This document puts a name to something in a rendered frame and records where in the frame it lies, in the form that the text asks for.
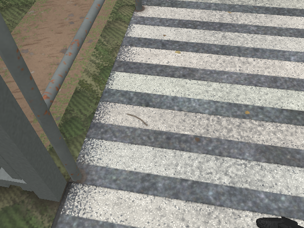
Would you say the right robot hand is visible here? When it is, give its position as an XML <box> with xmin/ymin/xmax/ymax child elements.
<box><xmin>256</xmin><ymin>217</ymin><xmax>304</xmax><ymax>228</ymax></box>

